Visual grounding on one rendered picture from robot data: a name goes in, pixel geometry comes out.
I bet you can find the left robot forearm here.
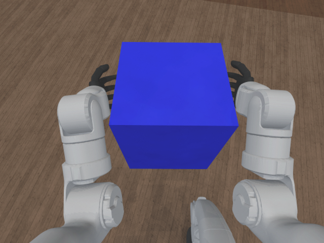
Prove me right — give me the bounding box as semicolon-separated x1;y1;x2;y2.
57;86;112;221

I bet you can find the right robot thigh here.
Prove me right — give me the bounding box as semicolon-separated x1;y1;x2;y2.
190;199;236;243

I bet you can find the robot right upper arm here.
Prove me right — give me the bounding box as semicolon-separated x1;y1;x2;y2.
232;179;324;243

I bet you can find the robot right shin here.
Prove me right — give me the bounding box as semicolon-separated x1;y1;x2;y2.
191;197;206;243

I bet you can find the right robot hand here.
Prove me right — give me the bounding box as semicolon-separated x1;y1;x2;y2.
227;61;254;107

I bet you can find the carton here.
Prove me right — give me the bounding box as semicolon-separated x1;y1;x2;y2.
109;42;239;169

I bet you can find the right robot forearm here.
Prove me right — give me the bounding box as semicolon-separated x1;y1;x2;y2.
235;82;298;212

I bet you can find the left robot hand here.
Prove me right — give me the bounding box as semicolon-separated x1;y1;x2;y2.
89;64;117;109

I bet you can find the robot left upper arm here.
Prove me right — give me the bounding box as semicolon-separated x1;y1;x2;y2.
30;182;124;243

